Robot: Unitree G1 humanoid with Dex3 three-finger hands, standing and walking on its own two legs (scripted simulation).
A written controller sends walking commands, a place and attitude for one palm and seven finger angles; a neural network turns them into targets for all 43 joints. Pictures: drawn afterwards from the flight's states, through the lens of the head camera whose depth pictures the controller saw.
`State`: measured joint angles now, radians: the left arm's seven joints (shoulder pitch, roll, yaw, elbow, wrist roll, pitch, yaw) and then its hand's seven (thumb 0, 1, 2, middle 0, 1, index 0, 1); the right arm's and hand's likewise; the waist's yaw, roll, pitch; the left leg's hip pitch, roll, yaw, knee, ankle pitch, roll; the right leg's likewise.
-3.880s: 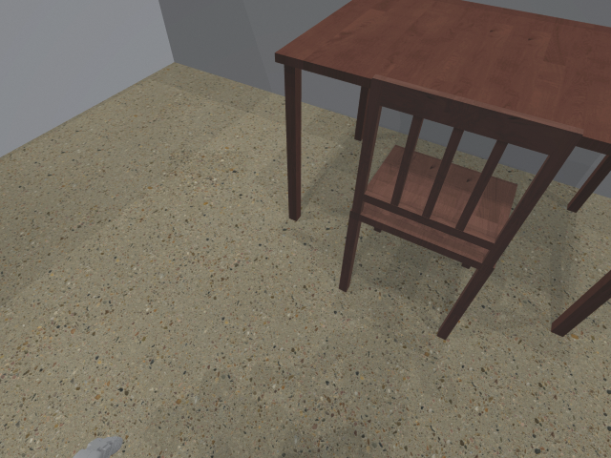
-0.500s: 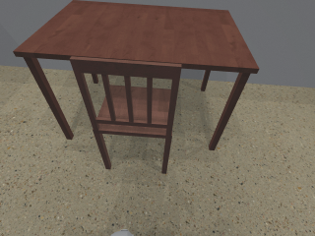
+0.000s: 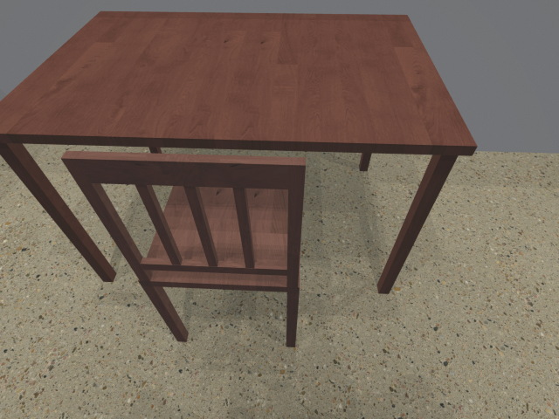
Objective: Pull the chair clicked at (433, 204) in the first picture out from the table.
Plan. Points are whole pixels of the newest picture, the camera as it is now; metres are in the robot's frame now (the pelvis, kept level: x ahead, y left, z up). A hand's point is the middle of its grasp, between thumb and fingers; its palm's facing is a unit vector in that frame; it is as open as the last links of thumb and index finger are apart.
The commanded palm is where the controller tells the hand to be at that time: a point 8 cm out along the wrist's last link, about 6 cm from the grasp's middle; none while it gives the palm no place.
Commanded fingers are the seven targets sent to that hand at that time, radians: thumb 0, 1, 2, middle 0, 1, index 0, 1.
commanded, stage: come to a stop and stand still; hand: left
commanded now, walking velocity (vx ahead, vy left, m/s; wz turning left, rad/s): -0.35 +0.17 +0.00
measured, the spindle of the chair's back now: (203, 228) +0.49 +0.20 -0.09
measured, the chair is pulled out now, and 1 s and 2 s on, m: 0.00 0.00 0.00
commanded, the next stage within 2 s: look again from close up in 1.78 s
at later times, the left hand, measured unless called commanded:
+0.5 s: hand out of the picture +0.07 +0.24 -0.17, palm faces +0.07 -0.98 -0.18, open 7.4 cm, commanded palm none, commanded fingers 0.00 0.90 0.90 -0.20 -0.30 -0.20 -0.30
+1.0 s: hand out of the picture -0.03 +0.16 -0.16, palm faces +0.02 -0.99 -0.17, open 7.4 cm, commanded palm none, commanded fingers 0.00 0.90 0.90 -0.20 -0.30 -0.20 -0.30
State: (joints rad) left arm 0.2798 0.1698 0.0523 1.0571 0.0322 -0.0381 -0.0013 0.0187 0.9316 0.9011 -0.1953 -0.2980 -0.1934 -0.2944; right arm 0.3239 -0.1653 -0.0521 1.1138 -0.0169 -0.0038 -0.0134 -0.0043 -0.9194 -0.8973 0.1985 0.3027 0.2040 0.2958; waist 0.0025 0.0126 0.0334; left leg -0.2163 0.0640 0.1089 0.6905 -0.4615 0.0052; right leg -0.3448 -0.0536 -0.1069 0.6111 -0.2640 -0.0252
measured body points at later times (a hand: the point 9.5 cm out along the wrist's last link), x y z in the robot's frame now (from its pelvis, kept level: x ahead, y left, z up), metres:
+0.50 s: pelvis +0.02 +0.05 +0.02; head +0.06 +0.09 +0.46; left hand +0.06 +0.29 -0.16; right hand +0.10 -0.18 -0.12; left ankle +0.06 +0.12 -0.72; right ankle -0.03 -0.10 -0.66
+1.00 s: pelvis -0.01 +0.00 +0.02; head -0.02 -0.01 +0.47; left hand -0.03 +0.21 -0.14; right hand -0.06 -0.22 -0.15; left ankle +0.06 +0.12 -0.73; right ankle -0.05 -0.10 -0.72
